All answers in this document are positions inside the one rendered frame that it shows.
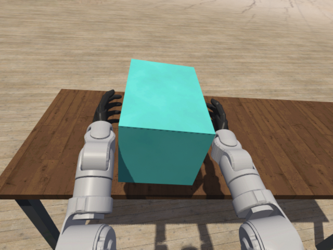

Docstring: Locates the right robot forearm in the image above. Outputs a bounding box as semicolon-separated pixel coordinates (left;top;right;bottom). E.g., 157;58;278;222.
211;129;304;250

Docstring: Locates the table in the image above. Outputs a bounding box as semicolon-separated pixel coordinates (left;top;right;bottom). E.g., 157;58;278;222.
0;89;333;250

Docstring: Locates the carton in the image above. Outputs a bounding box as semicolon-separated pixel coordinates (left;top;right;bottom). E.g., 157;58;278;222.
118;59;216;185

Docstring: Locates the robot right upper arm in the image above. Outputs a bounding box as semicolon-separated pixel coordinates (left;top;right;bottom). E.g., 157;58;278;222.
239;215;303;250

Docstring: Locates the robot left upper arm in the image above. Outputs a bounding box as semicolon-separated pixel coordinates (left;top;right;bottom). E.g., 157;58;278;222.
56;223;117;250

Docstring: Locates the left robot forearm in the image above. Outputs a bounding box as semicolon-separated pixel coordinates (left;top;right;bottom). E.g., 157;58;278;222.
55;121;116;250

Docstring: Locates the right robot hand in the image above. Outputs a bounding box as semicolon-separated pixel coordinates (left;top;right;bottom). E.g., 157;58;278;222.
206;98;229;132

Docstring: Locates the left robot hand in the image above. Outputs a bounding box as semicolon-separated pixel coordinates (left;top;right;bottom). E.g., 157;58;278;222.
93;90;122;124

